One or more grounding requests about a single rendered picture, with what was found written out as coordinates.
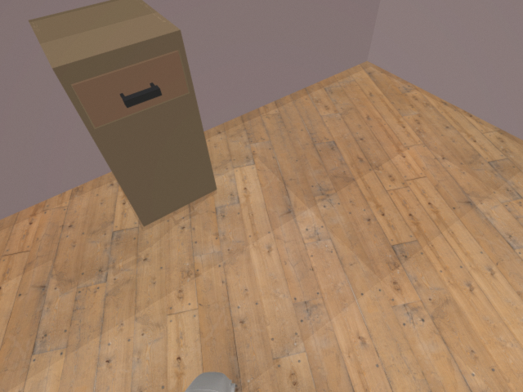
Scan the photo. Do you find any left robot thigh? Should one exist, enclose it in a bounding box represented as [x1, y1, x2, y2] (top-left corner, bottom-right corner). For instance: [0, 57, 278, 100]
[185, 372, 235, 392]

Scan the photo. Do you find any handle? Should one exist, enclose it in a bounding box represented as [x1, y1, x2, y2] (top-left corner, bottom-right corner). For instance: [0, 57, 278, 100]
[120, 83, 162, 108]

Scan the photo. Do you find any drawer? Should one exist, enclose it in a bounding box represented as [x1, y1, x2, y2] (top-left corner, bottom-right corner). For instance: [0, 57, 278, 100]
[72, 51, 188, 127]

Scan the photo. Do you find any cabinet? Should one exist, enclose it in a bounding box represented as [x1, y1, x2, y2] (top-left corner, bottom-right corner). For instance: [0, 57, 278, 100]
[29, 0, 217, 227]

